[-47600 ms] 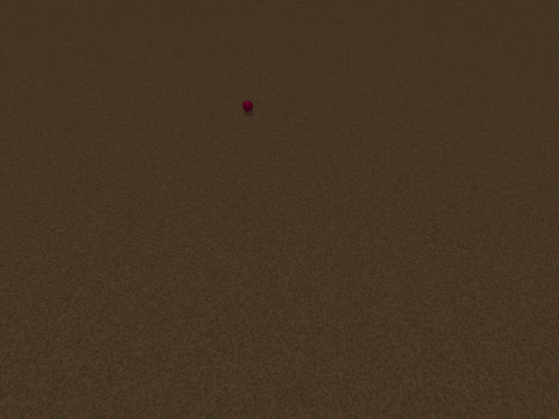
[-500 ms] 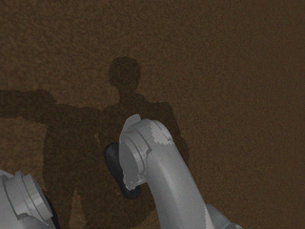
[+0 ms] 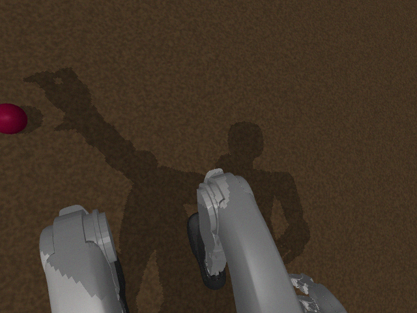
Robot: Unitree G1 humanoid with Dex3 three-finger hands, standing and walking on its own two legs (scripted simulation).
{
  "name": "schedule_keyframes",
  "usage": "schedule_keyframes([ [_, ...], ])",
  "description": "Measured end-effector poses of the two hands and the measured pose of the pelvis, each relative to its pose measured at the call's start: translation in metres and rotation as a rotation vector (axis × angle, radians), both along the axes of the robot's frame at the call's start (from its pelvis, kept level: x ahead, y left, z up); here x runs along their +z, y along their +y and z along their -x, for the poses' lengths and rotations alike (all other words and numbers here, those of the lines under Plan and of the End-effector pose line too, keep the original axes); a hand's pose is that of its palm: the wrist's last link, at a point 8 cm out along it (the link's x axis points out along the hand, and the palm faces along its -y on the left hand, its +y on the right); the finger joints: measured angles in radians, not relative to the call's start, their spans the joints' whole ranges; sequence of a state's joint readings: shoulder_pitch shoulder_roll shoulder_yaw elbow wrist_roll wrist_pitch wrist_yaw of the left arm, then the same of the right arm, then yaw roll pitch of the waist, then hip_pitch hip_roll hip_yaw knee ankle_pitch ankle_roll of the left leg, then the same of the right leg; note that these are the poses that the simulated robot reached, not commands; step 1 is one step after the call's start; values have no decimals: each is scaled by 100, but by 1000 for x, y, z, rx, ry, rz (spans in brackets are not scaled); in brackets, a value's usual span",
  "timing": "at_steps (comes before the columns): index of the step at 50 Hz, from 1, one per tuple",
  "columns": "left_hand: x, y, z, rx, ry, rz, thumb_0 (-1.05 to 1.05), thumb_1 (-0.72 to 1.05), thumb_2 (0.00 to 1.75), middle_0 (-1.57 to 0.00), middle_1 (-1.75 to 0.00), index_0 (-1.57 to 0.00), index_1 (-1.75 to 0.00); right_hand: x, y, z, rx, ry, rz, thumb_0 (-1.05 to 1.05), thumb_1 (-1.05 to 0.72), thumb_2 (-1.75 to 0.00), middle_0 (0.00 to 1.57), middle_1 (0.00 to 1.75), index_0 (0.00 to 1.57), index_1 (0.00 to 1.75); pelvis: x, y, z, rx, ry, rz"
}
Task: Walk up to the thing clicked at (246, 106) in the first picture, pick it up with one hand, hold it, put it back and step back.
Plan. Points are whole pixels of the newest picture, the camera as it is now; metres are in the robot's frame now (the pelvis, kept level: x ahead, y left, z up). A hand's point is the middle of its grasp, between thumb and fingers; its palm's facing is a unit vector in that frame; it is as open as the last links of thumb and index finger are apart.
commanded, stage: withdraw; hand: left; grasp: from above
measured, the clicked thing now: (8, 118) +0.52 +0.31 -0.31
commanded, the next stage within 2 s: home in 0.32 s
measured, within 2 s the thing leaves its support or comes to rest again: neither
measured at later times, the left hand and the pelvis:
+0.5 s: hand out of the picture +0.48 +0.32 -0.18, palm faces -0.52 -0.07 -0.85, open 13.4 cm; pelvis -0.02 -0.01 -0.01, yaw +2 degrees
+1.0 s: hand out of the picture +0.44 +0.30 -0.06, palm faces -0.31 -0.56 -0.77, open 9.2 cm; pelvis +0.00 +0.00 +0.06, yaw +5 degrees
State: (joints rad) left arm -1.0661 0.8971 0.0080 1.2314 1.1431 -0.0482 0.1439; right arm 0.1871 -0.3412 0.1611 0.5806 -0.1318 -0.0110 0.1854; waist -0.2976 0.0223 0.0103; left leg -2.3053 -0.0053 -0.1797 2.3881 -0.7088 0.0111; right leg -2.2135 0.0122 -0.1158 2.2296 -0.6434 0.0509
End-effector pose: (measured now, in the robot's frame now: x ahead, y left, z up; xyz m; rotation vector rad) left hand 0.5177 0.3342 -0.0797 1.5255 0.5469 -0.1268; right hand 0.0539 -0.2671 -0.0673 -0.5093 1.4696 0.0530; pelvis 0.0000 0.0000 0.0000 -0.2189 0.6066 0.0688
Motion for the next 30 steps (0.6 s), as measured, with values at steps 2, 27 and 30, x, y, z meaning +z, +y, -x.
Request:
schedule_keyframes([
  [2,11,-8,3,-23,18,21,0,-52,101,-9,-99,-8,-100,4,-1,-6,1,-16,4,0,-91,-90,20,30,21,30,7,0,3,9,0,-8],
  [27,-54,-15,24,-100,81,73,0,-35,94,-21,-85,-20,-86,-13,-3,34,-4,81,94,0,-90,-89,20,30,21,30,-17,-6,16,10,-34,-28],
  [30,-59,-18,12,-92,12,101,0,-27,96,-24,-80,-22,-81,-15,1,35,-5,88,95,0,-89,-89,20,30,21,30,-22,-5,13,10,-27,-20],
])
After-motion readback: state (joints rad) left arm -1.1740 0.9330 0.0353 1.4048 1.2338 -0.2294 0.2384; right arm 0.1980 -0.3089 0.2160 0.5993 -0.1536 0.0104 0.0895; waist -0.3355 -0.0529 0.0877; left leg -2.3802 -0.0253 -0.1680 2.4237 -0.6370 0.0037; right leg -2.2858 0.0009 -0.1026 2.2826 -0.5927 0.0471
